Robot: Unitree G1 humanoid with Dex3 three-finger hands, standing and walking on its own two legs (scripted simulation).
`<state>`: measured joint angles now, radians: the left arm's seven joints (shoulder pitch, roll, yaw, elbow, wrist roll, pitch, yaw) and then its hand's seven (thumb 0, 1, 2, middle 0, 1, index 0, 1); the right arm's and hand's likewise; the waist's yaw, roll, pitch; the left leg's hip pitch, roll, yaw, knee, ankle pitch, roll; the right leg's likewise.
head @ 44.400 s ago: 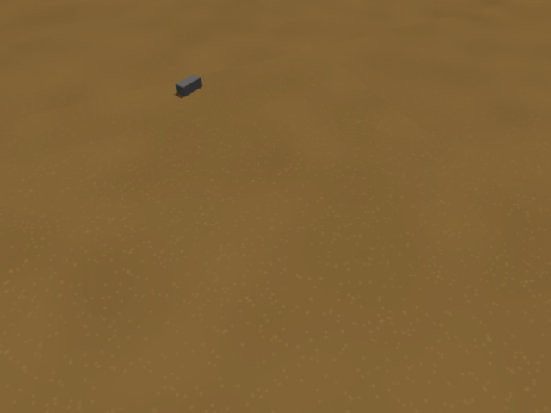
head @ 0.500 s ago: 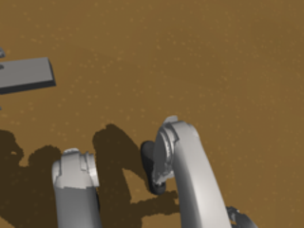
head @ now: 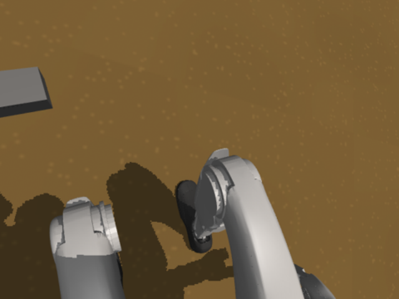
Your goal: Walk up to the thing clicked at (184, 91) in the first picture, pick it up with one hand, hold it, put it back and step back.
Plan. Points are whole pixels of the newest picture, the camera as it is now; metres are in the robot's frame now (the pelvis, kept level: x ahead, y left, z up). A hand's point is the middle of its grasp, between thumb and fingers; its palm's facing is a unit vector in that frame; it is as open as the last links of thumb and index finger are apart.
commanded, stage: rise first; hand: left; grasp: from above
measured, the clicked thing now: (4, 94) +0.58 +0.25 -0.31
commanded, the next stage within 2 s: none
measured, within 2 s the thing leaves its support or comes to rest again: neither
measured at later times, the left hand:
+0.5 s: hand out of the picture +0.52 +0.27 -0.19, palm faces -0.45 -0.06 -0.89, open 13.3 cm
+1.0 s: hand out of the picture +0.53 +0.28 -0.19, palm faces -0.45 -0.06 -0.89, open 13.4 cm
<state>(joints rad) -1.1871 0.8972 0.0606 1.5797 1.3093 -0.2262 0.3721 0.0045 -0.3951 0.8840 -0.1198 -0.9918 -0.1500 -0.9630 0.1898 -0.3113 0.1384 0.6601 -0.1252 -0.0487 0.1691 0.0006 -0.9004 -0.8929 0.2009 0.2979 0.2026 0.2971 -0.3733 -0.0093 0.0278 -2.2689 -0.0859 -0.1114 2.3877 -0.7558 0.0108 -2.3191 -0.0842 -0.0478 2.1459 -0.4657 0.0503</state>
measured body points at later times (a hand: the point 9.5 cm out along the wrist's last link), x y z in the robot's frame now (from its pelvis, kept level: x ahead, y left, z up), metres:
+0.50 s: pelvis +0.00 +0.00 +0.00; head +0.28 +0.08 +0.34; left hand +0.54 +0.27 -0.14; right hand +0.00 -0.28 -0.07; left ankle +0.06 +0.11 -0.31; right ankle +0.15 -0.14 -0.31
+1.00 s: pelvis -0.01 +0.00 +0.00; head +0.28 +0.08 +0.34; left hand +0.55 +0.28 -0.14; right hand +0.00 -0.27 -0.07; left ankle +0.06 +0.11 -0.31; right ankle +0.15 -0.14 -0.31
